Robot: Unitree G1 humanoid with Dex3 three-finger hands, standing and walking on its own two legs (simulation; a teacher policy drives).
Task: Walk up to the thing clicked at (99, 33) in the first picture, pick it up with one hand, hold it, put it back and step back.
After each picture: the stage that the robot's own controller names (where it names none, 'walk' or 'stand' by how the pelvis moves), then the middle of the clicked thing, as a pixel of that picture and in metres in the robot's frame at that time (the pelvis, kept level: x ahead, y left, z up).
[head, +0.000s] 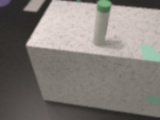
stand; (101, 25) +0.75 -0.08 +0.00
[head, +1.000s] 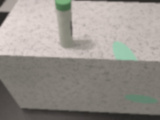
walk; (65, 25) +0.67 +0.12 +0.04
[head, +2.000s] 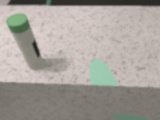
walk; (28, 45) +0.50 +0.24 +0.04
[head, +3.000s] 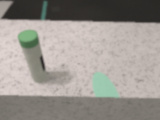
stand; (34, 59) +0.48 +0.21 +0.01
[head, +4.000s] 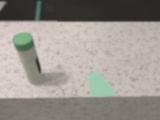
stand; (30, 61) +0.48 +0.22 +0.00
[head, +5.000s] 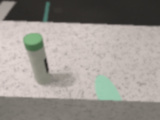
stand; (38, 61) +0.48 +0.20 +0.00
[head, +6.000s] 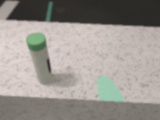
stand; (41, 61) +0.48 +0.19 +0.00
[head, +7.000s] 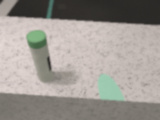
rise first; (41, 59) +0.48 +0.18 +0.00
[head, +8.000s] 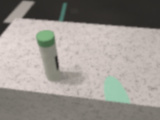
rise first; (49, 58) +0.50 +0.18 +0.01
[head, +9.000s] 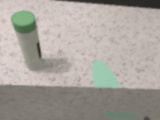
go down; (30, 45) +0.50 +0.16 +0.03
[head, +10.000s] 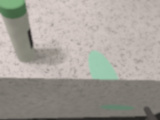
go down; (20, 33) +0.51 +0.17 +0.06
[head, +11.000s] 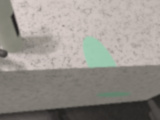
close in; (2, 19) +0.51 +0.18 +0.10
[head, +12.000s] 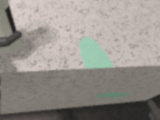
lift; out of the picture +0.53 +0.18 +0.10
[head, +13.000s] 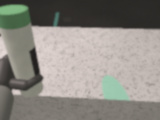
lift; (23, 56) +0.33 +0.17 +0.22
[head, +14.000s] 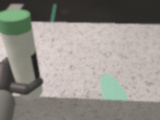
hold; (24, 60) +0.33 +0.17 +0.19
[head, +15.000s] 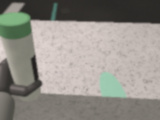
hold; (23, 62) +0.32 +0.17 +0.18
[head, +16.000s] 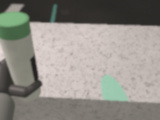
hold; (22, 63) +0.32 +0.17 +0.19
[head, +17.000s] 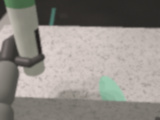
crouch; (27, 37) +0.40 +0.16 +0.22
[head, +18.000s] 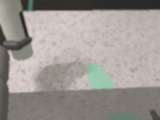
lower; (12, 21) +0.49 +0.17 +0.18
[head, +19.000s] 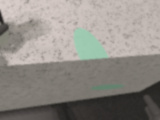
lower; out of the picture +0.54 +0.19 +0.11
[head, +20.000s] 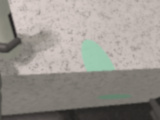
lower; (0, 20) +0.51 +0.18 +0.10
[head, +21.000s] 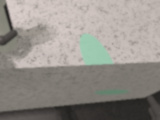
lower; out of the picture +0.53 +0.18 +0.10
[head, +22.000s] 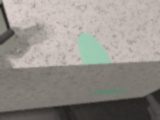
lower; out of the picture +0.53 +0.19 +0.10
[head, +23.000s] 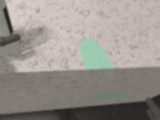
open; out of the picture +0.53 +0.19 +0.10
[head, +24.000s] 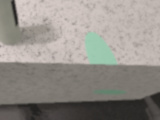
rise; (1, 5) +0.52 +0.18 +0.10
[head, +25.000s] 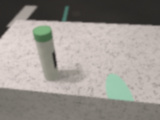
sink last; (47, 55) +0.50 +0.19 +0.05
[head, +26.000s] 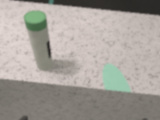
stand; (40, 44) +0.49 +0.18 +0.06
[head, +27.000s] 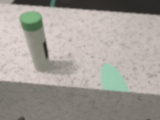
stand; (37, 45) +0.50 +0.19 +0.07
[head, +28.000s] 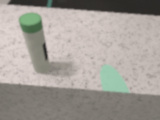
stand; (37, 47) +0.49 +0.18 +0.07
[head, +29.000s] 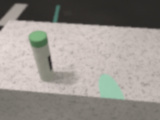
stand; (43, 58) +0.51 +0.19 +0.00
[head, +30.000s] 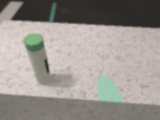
stand; (39, 62) +0.48 +0.20 +0.00
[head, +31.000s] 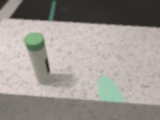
stand; (40, 61) +0.48 +0.19 +0.00
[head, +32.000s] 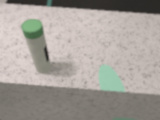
walk; (38, 49) +0.49 +0.19 +0.01
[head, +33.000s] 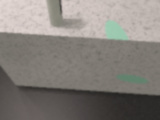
walk; (53, 1) +0.73 +0.15 +0.03
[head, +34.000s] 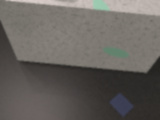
walk; out of the picture +1.08 +0.18 +0.02
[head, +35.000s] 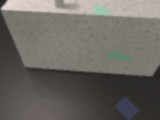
stand; out of the picture +1.11 +0.18 +0.02
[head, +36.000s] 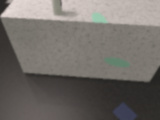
stand; out of the picture +1.09 +0.19 +0.00
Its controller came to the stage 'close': yes
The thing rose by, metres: 0.21
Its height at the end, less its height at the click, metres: +0.00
